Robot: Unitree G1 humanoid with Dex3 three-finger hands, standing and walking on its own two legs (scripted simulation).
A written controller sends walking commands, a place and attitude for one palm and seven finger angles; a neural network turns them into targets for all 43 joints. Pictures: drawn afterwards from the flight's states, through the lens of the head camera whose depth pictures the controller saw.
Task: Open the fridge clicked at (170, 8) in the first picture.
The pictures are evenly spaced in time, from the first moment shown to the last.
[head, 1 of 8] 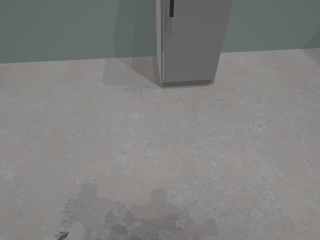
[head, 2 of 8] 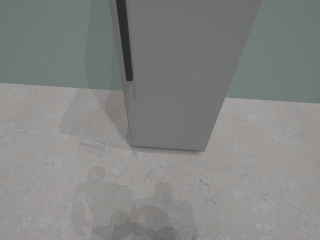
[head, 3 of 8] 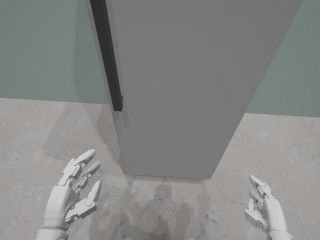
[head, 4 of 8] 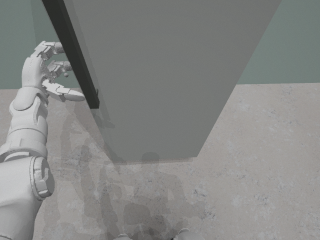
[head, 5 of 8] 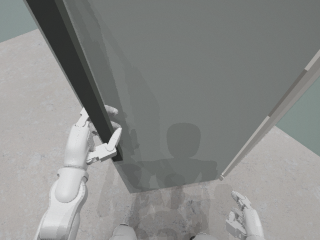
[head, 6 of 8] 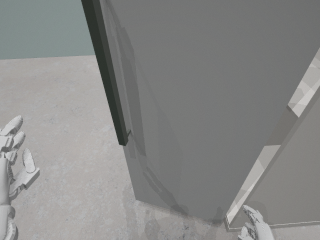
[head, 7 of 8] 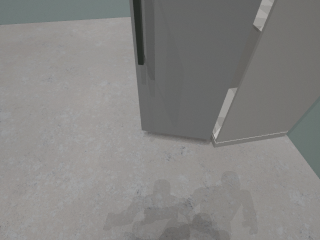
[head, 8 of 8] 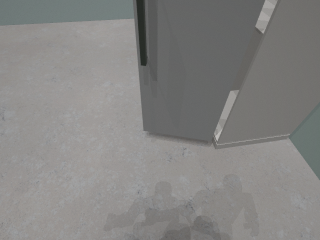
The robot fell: no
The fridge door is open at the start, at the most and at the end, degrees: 0 75 70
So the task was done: yes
